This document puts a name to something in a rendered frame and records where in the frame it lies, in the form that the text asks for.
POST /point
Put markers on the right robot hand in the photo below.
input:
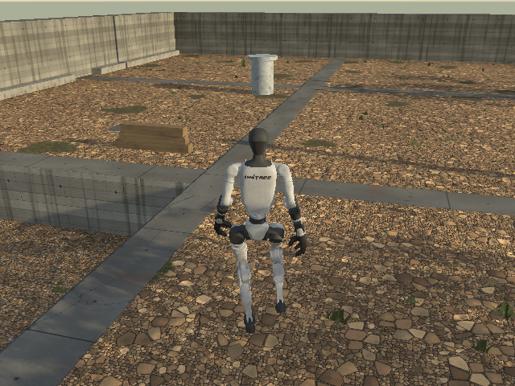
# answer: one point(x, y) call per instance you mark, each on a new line
point(302, 243)

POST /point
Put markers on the right robot upper arm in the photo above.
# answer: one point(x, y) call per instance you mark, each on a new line
point(287, 185)

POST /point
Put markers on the robot left forearm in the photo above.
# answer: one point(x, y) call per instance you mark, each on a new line
point(220, 212)

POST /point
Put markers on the left robot upper arm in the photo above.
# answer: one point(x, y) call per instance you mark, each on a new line
point(232, 171)

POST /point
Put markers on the left robot hand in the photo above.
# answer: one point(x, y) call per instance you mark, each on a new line
point(225, 224)

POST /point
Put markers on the robot left thigh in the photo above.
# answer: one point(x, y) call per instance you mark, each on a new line
point(239, 244)

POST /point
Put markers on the robot right forearm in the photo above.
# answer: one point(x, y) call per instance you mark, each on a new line
point(296, 219)

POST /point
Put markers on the robot right shin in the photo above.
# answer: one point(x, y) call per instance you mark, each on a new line
point(278, 274)

